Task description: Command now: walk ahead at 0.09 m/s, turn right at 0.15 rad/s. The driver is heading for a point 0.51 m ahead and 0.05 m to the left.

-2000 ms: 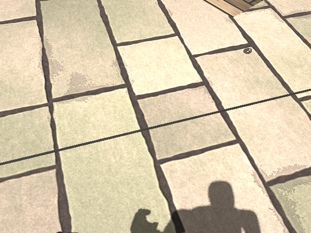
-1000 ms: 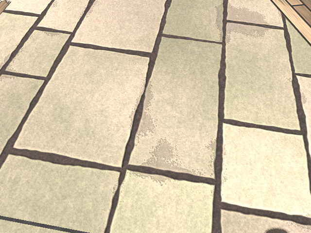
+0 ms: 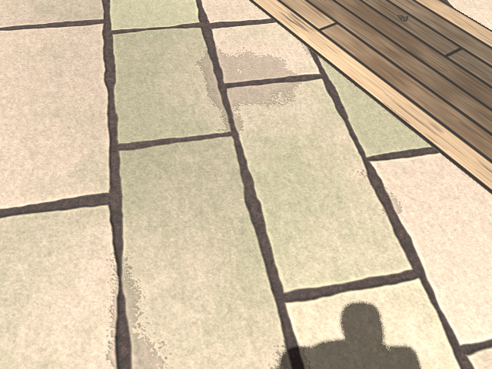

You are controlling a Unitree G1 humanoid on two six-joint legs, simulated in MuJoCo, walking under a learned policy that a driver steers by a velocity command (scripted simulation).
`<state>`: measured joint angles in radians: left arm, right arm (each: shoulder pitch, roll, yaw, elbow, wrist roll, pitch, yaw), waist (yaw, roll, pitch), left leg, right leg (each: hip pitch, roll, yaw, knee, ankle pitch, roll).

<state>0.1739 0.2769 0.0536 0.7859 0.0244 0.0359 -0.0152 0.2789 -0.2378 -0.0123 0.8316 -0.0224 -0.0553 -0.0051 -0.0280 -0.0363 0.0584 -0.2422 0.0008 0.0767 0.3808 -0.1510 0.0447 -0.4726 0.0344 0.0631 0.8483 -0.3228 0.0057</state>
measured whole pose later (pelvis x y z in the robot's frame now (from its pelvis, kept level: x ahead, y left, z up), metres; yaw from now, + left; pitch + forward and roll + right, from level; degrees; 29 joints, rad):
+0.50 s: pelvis +0.03 -0.02 +0.00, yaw +0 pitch -2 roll +0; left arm 0.22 0.22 0.00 0.98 0.00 -0.01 0.03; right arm 0.28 -0.22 -0.01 1.02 -0.01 0.00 -0.02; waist -0.02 0.00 0.02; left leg -0.15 0.02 0.06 0.38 -0.20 0.00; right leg -0.16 0.04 0.02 0.39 -0.20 -0.04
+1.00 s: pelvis +0.10 +0.01 +0.00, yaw +0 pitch +0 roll -1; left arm 0.26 0.22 0.05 1.04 0.03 -0.04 -0.02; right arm 0.45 -0.18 -0.03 1.10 -0.02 -0.07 -0.01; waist -0.02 -0.02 -0.01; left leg -0.06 -0.04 0.05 0.34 -0.29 0.06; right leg -0.39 0.00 -0.02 0.90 -0.33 -0.08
